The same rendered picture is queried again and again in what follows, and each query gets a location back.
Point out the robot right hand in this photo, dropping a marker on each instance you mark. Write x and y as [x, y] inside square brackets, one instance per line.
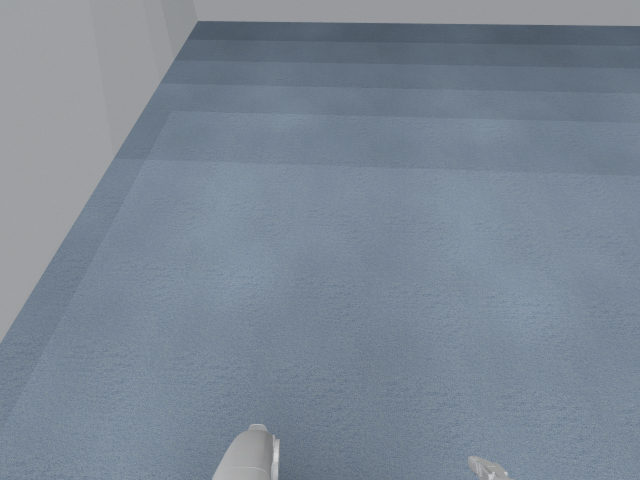
[486, 470]

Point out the robot left shin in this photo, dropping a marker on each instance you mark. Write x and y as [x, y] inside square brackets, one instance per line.
[257, 427]

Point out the robot left thigh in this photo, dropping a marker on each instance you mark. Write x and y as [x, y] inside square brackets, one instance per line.
[253, 455]

